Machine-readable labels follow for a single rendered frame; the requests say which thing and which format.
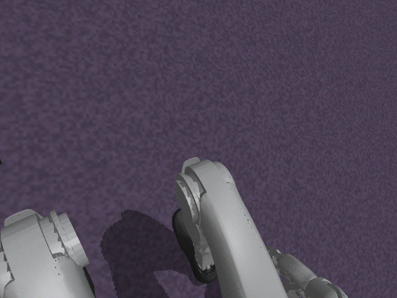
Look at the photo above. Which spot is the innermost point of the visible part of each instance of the right robot foot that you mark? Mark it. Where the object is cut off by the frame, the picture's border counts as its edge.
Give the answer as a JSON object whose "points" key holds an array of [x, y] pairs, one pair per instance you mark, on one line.
{"points": [[186, 245]]}

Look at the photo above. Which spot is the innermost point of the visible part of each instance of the left robot foot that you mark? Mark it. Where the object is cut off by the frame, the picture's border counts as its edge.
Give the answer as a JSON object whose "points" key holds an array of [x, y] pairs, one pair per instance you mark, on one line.
{"points": [[89, 280]]}

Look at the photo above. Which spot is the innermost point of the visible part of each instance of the right robot hand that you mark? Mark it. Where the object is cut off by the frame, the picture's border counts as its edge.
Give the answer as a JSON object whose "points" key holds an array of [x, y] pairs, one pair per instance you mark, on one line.
{"points": [[297, 274]]}

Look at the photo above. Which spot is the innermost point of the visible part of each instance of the right robot arm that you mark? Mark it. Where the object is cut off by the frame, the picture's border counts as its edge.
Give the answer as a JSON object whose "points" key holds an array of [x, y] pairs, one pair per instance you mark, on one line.
{"points": [[322, 288]]}

